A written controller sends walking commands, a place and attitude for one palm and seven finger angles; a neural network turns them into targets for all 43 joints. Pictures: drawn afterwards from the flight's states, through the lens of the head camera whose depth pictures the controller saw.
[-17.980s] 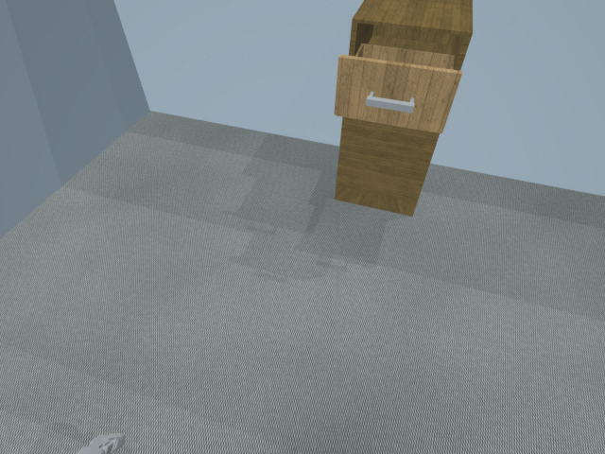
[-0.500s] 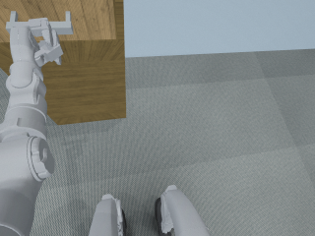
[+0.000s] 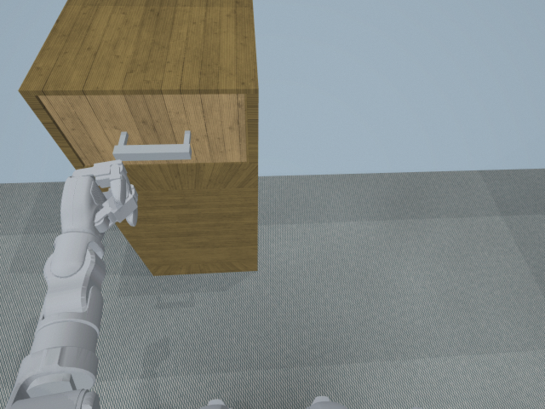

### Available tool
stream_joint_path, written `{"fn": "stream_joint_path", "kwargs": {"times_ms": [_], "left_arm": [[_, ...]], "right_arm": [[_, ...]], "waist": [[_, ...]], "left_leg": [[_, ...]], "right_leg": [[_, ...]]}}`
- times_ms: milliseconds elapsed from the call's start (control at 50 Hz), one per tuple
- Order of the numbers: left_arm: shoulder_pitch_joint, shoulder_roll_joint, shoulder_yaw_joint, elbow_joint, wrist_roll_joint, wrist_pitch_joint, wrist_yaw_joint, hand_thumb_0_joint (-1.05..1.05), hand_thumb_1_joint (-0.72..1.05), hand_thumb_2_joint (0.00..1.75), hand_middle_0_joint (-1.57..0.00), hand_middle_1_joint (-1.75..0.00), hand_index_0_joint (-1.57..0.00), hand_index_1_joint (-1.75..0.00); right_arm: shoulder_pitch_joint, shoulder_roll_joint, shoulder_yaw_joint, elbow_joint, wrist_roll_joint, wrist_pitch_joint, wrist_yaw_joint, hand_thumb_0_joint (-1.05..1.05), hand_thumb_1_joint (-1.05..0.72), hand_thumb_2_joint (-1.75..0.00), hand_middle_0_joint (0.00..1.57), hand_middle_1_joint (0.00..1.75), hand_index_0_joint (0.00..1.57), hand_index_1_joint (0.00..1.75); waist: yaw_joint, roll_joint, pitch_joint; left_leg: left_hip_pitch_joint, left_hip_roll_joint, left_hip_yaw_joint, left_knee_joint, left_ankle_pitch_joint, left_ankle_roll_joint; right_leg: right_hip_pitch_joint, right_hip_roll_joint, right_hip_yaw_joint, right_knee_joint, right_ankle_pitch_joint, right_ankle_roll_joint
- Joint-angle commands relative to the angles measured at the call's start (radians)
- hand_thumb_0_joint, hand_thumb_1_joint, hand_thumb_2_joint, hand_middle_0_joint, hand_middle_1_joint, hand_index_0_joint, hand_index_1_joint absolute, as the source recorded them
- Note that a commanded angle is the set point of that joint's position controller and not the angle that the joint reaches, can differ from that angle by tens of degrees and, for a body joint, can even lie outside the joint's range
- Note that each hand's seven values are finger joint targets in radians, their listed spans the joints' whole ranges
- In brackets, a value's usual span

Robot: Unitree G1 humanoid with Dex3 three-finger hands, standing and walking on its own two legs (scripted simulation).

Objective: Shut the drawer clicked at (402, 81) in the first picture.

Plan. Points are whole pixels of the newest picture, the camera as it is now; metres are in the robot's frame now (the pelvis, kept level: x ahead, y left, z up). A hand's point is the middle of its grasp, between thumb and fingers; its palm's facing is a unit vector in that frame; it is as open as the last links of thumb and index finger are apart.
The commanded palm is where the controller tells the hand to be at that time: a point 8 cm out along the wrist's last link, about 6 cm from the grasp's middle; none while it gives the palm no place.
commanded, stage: draw the hand back to the body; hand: left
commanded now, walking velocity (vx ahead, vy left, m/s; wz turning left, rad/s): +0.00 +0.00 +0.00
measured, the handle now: (154, 144) +0.56 +0.21 +0.00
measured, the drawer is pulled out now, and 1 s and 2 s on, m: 0.00 0.00 0.00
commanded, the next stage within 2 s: step back with the hand held close in 1.06 s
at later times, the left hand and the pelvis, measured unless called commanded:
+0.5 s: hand (52, 271) +0.26 +0.23 +0.14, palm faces +0.30 -0.92 -0.26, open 3.3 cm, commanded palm +0.22 +0.27 +0.16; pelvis +0.00 +0.00 +0.04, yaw +2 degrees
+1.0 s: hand out of the picture +0.16 +0.24 +0.21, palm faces +0.44 -0.80 -0.40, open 3.3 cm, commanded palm +0.12 +0.27 +0.22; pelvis +0.00 -0.01 +0.05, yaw +2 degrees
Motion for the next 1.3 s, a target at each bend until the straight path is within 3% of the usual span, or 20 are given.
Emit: {"fn": "stream_joint_path", "kwargs": {"times_ms": [0, 100, 160, 180, 220, 280, 300, 440, 500, 660, 700, 860, 940, 1000, 1100, 1160, 1180, 1200, 1240, 1280], "left_arm": [[-0.239, 0.135, -0.019, -0.304, -0.021, -0.045, 0.002, 0.0, 0.9, 0.9, -1.4, -1.6, -1.4, -1.6], [-0.14, 0.149, -0.028, -0.481, -0.028, -0.056, -0.018, 0.0, 0.9, 0.9, -1.4, -1.6, -1.4, -1.6], [-0.075, 0.157, -0.008, -0.496, -0.043, -0.025, -0.03, 0.0, 0.9, 0.9, -1.4, -1.6, -1.4, -1.6], [-0.045, 0.254, -0.021, -0.561, 0.083, 0.027, 0.078, 0.0, 0.9, 0.9, -1.4, -1.6, -1.4, -1.6], [0.064, 0.147, -0.066, -0.587, 0.087, 0.09, 0.156, 0.0, 0.9, 0.9, -1.4, -1.6, -1.4, -1.6], [0.117, 0.151, -0.066, -0.636, 0.107, 0.143, 0.211, 0.0, 0.9, 0.9, -1.4, -1.6, -1.4, -1.6], [0.135, 0.172, -0.047, -0.664, 0.109, 0.153, 0.222, 0.0, 0.9, 0.9, -1.4, -1.6, -1.4, -1.6], [0.298, 0.15, -0.047, -0.82, 0.121, 0.191, 0.255, 0.0, 0.9, 0.9, -1.4, -1.6, -1.4, -1.6], [0.356, 0.143, -0.048, -0.889, 0.123, 0.193, 0.259, 0.0, 0.9, 0.9, -1.4, -1.6, -1.4, -1.6], [0.611, 0.165, 0.042, -1.085, 0.122, 0.175, 0.264, 0.0, 0.9, 0.9, -1.4, -1.6, -1.4, -1.6], [0.668, 0.183, 0.071, -1.134, 0.125, 0.167, 0.264, 0.0, 0.9, 0.9, -1.4, -1.6, -1.4, -1.6], [0.854, 0.183, 0.129, -1.272, 0.124, 0.139, 0.268, 0.0, 0.9, 0.9, -1.4, -1.6, -1.4, -1.6], [0.804, 0.14, 0.089, -1.189, 0.131, 0.145, 0.27, 0.0, 0.9, 0.9, -1.4, -1.6, -1.4, -1.6], [0.788, 0.148, 0.095, -1.172, 0.135, 0.141, 0.275, 0.0, 0.9, 0.9, -1.4, -1.6, -1.4, -1.6], [0.797, 0.181, 0.119, -1.253, 0.14, 0.126, 0.286, 0.0, 0.9, 0.9, -1.4, -1.6, -1.4, -1.6], [0.81, 0.168, 0.11, -1.255, 0.138, 0.129, 0.287, 0.0, 0.9, 0.9, -1.4, -1.6, -1.4, -1.6], [0.652, 0.312, 0.269, -1.348, 0.138, 0.074, 0.293, 0.0, 0.9, 0.9, -1.4, -1.6, -1.4, -1.6], [0.65, 0.318, 0.28, -1.288, 0.145, 0.052, 0.292, 0.0, 0.9, 0.9, -1.4, -1.6, -1.4, -1.6], [0.836, 0.176, 0.172, -1.145, 0.157, 0.065, 0.28, 0.0, 0.9, 0.9, -1.4, -1.6, -1.4, -1.6], [0.898, 0.132, 0.133, -1.133, 0.156, 0.061, 0.272, 0.0, 0.9, 0.9, -1.4, -1.6, -1.4, -1.6]], "right_arm": [[0.021, -0.155, -0.064, -0.09, 0.004, -0.057, -0.026, 0.0, -0.9, -0.9, 0.2, 0.3, 0.2, 0.3], [-0.045, -0.145, -0.057, -0.121, 0.002, -0.096, -0.036, 0.0, -0.9, -0.9, 0.2, 0.3, 0.2, 0.3], [-0.098, -0.142, -0.048, -0.133, 0.008, -0.109, -0.048, 0.0, -0.9, -0.9, 0.2, 0.3, 0.2, 0.3], [-0.167, -0.129, -0.057, -0.16, 0.008, -0.091, -0.067, 0.0, -0.9, -0.9, 0.2, 0.3, 0.2, 0.3], [-0.186, -0.114, -0.043, -0.185, 0.005, -0.091, -0.085, 0.0, -0.9, -0.9, 0.2, 0.3, 0.2, 0.3], [-0.225, -0.111, -0.031, -0.181, 0.007, -0.083, -0.101, 0.0, -0.9, -0.9, 0.2, 0.3, 0.2, 0.3], [-0.232, -0.111, -0.031, -0.181, 0.006, -0.086, -0.106, 0.0, -0.9, -0.9, 0.2, 0.3, 0.2, 0.3], [-0.271, -0.097, -0.008, -0.164, -0.007, -0.122, -0.11, 0.0, -0.9, -0.9, 0.2, 0.3, 0.2, 0.3], [-0.285, -0.097, -0.005, -0.152, -0.014, -0.149, -0.106, 0.0, -0.9, -0.9, 0.2, 0.3, 0.2, 0.3], [-0.293, -0.08, -0.014, -0.137, -0.029, -0.199, -0.091, 0.0, -0.9, -0.9, 0.2, 0.3, 0.2, 0.3], [-0.293, -0.082, -0.019, -0.131, -0.031, -0.212, -0.085, 0.0, -0.9, -0.9, 0.2, 0.3, 0.2, 0.3], [-0.293, -0.067, -0.03, -0.132, -0.029, -0.248, -0.084, 0.0, -0.9, -0.9, 0.2, 0.3, 0.2, 0.3], [-0.282, -0.076, -0.033, -0.11, -0.028, -0.251, -0.093, 0.0, -0.9, -0.9, 0.2, 0.3, 0.2, 0.3], [-0.283, -0.079, -0.036, -0.107, -0.03, -0.255, -0.102, 0.0, -0.9, -0.9, 0.2, 0.3, 0.2, 0.3], [-0.292, -0.072, -0.032, -0.111, -0.037, -0.28, -0.102, 0.0, -0.9, -0.9, 0.2, 0.3, 0.2, 0.3], [-0.294, -0.065, -0.029, -0.109, -0.037, -0.284, -0.101, 0.0, -0.9, -0.9, 0.2, 0.3, 0.2, 0.3], [-0.269, -0.095, -0.037, -0.136, -0.038, -0.256, -0.094, 0.0, -0.9, -0.9, 0.2, 0.3, 0.2, 0.3], [-0.259, -0.076, -0.036, -0.118, -0.038, -0.243, -0.096, 0.0, -0.9, -0.9, 0.2, 0.3, 0.2, 0.3], [-0.259, -0.076, -0.047, -0.105, -0.045, -0.213, -0.09, 0.0, -0.9, -0.9, 0.2, 0.3, 0.2, 0.3], [-0.259, -0.094, -0.058, -0.111, -0.044, -0.19, -0.08, 0.0, -0.9, -0.9, 0.2, 0.3, 0.2, 0.3]], "waist": [[-0.015, 0.077, -0.253], [0.016, 0.101, -0.302], [0.029, 0.05, -0.251], [0.085, 0.048, -0.273], [0.067, 0.007, -0.166], [0.073, 0.003, -0.095], [0.078, -0.041, -0.096], [0.097, 0.014, -0.014], [0.101, 0.014, 0.039], [0.126, -0.014, 0.055], [0.133, 0.018, 0.059], [0.144, 0.003, 0.093], [0.123, -0.023, 0.189], [0.127, -0.047, 0.176], [0.147, 0.03, 0.074], [0.145, 0.033, 0.098], [0.102, -0.027, 0.198], [0.096, -0.054, 0.213], [0.086, -0.111, 0.203], [0.082, -0.034, 0.147]], "left_leg": [[0.273, -0.023, -0.03, -0.113, 0.535, 0.0], [0.389, -0.02, -0.055, -0.144, 0.588, -0.008], [0.374, -0.025, -0.053, -0.185, 0.503, -0.007], [0.426, -0.03, -0.046, -0.242, 0.478, -0.005], [0.413, -0.033, -0.042, -0.298, 0.389, -0.007], [0.441, -0.027, -0.036, -0.351, 0.35, -0.003], [0.451, -0.027, -0.033, -0.362, 0.356, 0.002], [0.57, -0.028, -0.033, -0.465, 0.381, 0.001], [0.587, -0.027, -0.035, -0.497, 0.38, 0.0], [0.628, -0.029, -0.023, -0.525, 0.456, 0.001], [0.63, -0.032, -0.018, -0.524, 0.464, 0.0], [0.632, -0.028, -0.01, -0.518, 0.437, 0.002], [0.615, -0.027, -0.007, -0.522, 0.36, 0.006], [0.625, -0.03, -0.013, -0.52, 0.34, 0.011], [0.651, -0.036, -0.012, -0.514, 0.403, 0.008], [0.641, -0.034, -0.013, -0.515, 0.416, 0.005], [0.563, -0.018, -0.02, -0.486, 0.339, 0.021], [0.559, -0.026, -0.029, -0.468, 0.285, 0.015], [0.582, -0.018, -0.024, -0.457, 0.332, 0.013], [0.582, 0.003, -0.025, -0.485, 0.42, 0.012]], "right_leg": [[0.23, 0.02, 0.003, -0.074, 0.466, -0.011], [0.283, 0.014, -0.001, -0.086, 0.454, -0.017], [0.324, 0.012, -0.007, -0.113, 0.422, -0.016], [0.384, -0.016, 0.034, -0.172, 0.375, -0.035], [0.397, -0.015, 0.025, -0.214, 0.329, -0.031], [0.449, -0.021, 0.026, -0.265, 0.312, -0.032], [0.483, -0.019, 0.029, -0.283, 0.323, -0.03], [0.57, -0.019, 0.026, -0.383, 0.333, -0.031], [0.589, -0.017, 0.023, -0.42, 0.323, -0.029], [0.661, -0.021, 0.018, -0.451, 0.401, -0.023], [0.668, -0.019, 0.024, -0.462, 0.407, -0.024], [0.652, -0.018, 0.025, -0.47, 0.391, -0.017], [0.582, -0.021, 0.03, -0.501, 0.3, -0.011], [0.58, -0.023, 0.034, -0.509, 0.266, -0.011], [0.651, -0.03, 0.036, -0.478, 0.346, -0.017], [0.649, -0.03, 0.034, -0.472, 0.365, -0.018], [0.563, -0.089, 0.164, -0.542, 0.438, -0.02], [0.536, -0.12, 0.183, -0.571, 0.409, -0.03], [0.524, -0.124, 0.164, -0.56, 0.446, -0.026], [0.577, -0.114, 0.124, -0.506, 0.52, -0.015]]}}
